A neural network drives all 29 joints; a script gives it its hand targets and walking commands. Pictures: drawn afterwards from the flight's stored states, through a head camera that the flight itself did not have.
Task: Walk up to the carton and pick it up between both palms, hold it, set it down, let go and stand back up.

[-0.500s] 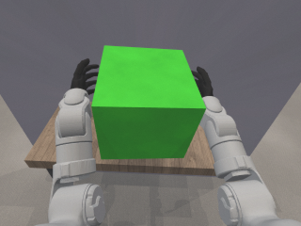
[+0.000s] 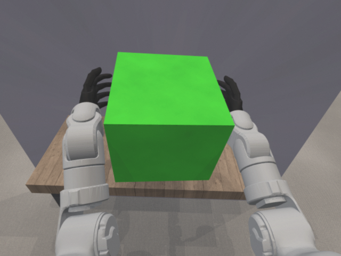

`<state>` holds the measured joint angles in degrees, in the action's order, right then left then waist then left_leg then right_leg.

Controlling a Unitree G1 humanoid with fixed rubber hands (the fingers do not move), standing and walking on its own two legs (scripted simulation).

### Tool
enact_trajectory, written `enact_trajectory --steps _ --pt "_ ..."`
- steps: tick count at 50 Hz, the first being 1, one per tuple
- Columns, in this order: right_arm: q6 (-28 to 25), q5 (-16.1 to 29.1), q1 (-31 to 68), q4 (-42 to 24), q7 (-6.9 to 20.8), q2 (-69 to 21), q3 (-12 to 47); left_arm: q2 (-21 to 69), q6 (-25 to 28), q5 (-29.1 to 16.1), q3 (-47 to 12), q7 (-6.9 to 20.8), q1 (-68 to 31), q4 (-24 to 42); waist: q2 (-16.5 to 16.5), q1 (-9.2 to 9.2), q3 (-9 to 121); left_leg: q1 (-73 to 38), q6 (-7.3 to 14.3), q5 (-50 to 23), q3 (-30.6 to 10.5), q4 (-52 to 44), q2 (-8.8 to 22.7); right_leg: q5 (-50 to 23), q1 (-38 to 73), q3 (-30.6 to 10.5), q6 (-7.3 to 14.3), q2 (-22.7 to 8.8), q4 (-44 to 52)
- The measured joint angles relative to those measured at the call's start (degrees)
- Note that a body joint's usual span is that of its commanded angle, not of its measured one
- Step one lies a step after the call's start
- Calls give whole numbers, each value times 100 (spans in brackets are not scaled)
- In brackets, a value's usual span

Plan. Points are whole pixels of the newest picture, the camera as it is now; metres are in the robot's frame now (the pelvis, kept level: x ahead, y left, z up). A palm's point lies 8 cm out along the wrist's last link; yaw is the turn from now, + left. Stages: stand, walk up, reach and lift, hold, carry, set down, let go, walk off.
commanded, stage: hold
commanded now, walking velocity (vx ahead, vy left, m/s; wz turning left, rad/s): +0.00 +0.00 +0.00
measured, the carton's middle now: (163, 116) +0.38 +0.00 +0.17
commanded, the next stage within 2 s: set down in 0.68 s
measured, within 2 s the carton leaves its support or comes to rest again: neither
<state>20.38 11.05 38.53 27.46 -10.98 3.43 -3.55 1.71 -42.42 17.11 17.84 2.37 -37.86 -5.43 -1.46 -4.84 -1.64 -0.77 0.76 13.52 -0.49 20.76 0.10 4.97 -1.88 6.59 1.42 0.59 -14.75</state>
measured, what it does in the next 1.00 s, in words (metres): stands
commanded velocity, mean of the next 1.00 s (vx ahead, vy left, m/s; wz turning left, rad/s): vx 0.00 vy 0.00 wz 0.00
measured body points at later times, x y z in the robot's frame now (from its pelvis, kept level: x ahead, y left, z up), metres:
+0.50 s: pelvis +0.00 +0.00 +0.00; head -0.05 +0.02 +0.45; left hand +0.38 +0.15 +0.22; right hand +0.37 -0.16 +0.19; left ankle -0.01 +0.11 -0.75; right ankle +0.05 -0.10 -0.75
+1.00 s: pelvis +0.00 +0.00 +0.00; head -0.05 +0.01 +0.45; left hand +0.39 +0.14 +0.23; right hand +0.38 -0.18 +0.20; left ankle -0.01 +0.11 -0.75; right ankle +0.05 -0.10 -0.75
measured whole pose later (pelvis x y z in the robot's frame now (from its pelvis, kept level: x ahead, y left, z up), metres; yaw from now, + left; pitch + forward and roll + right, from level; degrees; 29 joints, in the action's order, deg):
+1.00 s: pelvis +0.00 +0.00 +0.00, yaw +1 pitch -8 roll -1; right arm 11.5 3.7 39.6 32.5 -7.8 1.2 -9.2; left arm 3.2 -33.9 20.0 19.9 3.8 -40.9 -11.2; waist -2.0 -5.6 -1.8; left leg -1.7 0.7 12.5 -1.1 19.0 -0.2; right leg 5.0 -1.4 7.1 1.6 0.3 -14.4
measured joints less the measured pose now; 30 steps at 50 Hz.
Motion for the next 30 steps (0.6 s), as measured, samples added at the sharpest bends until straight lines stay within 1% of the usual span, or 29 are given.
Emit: enact_trajectory --steps 5,12,18,24,30 --pt "21 -6 11 122 34 -7 17 10 -60 28 21 3 34 -32 -21 31 25 -18 2 -5 28 -34 3 3 -4 -29 0 4 5" --pt "-31 100 -121 -154 -14 2 109 4 -60 -38 -76 -28 228 321 -32 -10 -25 -61 -12 42 -26 34 21 3 112 22 -3 24 56" --pt "37 -11 -117 -8 46 -61 31 51 -123 45 -14 3 230 209 -48 -41 -39 -107 3 38 -20 24 -3 39 119 17 -9 -4 -14" --pt "-56 -56 -95 -14 60 -39 -14 16 -68 17 -49 -17 74 113 -20 10 -44 -16 12 6 16 24 -12 10 7 -19 -13 -13 -36" --pt "-47 -55 -27 4 52 -15 -17 16 -40 23 -28 -22 16 69 -2 13 -77 -47 7 -8 24 4 -1 -29 51 -28 -6 2 21"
